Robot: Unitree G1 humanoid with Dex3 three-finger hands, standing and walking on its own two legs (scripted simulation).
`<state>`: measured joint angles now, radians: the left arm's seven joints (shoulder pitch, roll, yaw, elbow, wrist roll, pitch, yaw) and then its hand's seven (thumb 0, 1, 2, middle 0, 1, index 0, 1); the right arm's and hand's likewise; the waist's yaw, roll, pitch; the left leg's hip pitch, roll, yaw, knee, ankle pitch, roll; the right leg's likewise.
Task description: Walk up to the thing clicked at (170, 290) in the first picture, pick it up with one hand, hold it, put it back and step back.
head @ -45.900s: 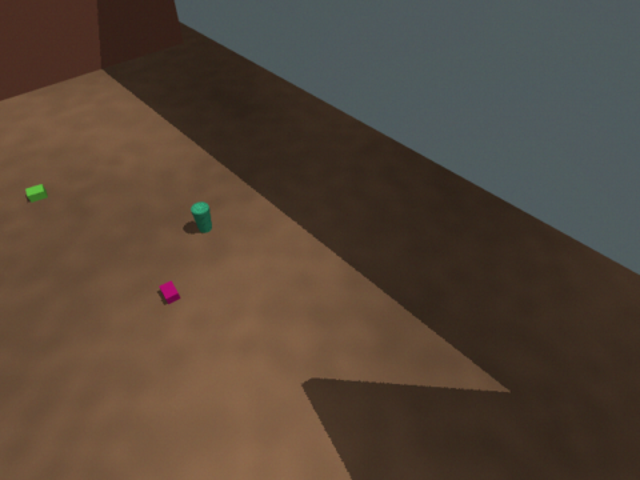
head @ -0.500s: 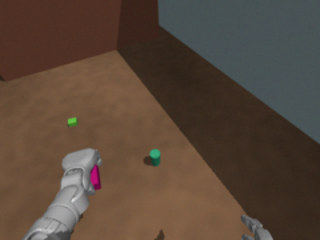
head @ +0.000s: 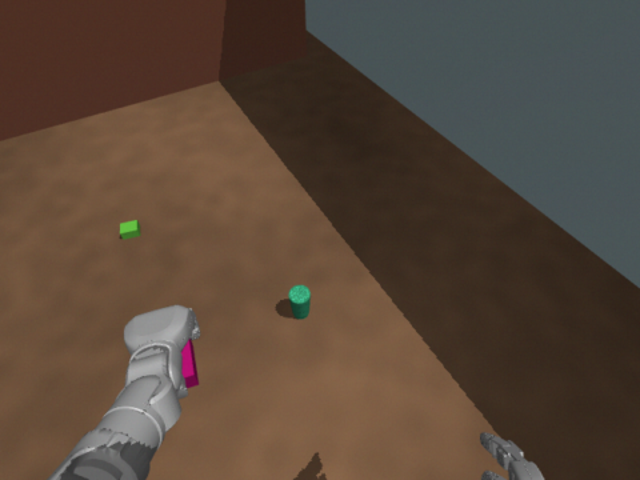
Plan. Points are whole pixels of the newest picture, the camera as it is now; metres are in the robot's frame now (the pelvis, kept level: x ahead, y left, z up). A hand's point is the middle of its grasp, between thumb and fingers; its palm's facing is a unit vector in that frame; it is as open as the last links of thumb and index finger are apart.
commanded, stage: crouch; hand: left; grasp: from above
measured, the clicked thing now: (177, 363) +0.31 +0.22 -0.10
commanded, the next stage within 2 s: lower in 1.68 s
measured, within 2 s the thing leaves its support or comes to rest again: neither
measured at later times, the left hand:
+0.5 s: hand (215, 375) +0.36 +0.22 -0.31, palm faces -0.38 -0.10 -0.92, open 9.5 cm
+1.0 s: hand (230, 389) +0.40 +0.22 -0.49, palm faces -0.38 -0.13 -0.92, open 9.5 cm
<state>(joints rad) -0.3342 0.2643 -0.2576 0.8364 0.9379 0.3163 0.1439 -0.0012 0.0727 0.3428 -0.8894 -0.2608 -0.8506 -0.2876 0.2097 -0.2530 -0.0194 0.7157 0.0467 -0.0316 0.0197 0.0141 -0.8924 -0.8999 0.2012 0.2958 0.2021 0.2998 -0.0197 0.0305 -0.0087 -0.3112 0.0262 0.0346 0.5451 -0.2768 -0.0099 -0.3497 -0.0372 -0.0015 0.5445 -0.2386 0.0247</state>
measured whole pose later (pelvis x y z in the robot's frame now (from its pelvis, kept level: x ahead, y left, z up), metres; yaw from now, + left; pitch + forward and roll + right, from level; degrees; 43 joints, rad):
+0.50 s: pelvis -0.05 +0.01 -0.18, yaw +0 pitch +31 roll -2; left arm -0.78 0.33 -0.03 1.37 0.98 0.20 0.49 -0.01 0.04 0.37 -0.92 -0.24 -0.88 -0.27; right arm 0.25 -0.25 -0.05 0.80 -0.05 -0.07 0.05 0.01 -0.90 -0.90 0.20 0.30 0.20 0.30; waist -0.16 0.05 -0.21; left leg -1.49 0.04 -0.01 1.56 -0.60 0.00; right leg -1.51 -0.03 0.00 1.51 -0.53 0.03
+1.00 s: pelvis -0.07 +0.00 -0.34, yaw -1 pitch +38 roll -4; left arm -0.97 0.50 0.07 1.44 1.07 0.10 0.47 -0.01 0.07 0.39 -0.86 -0.29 -0.83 -0.32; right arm 0.15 -0.26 0.00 0.79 -0.12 -0.14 0.11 0.01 -0.91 -0.91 0.20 0.30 0.20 0.30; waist -0.24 0.03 -0.15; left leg -2.04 0.02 -0.07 2.09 -0.71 -0.02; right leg -2.05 -0.04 -0.02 2.03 -0.63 0.03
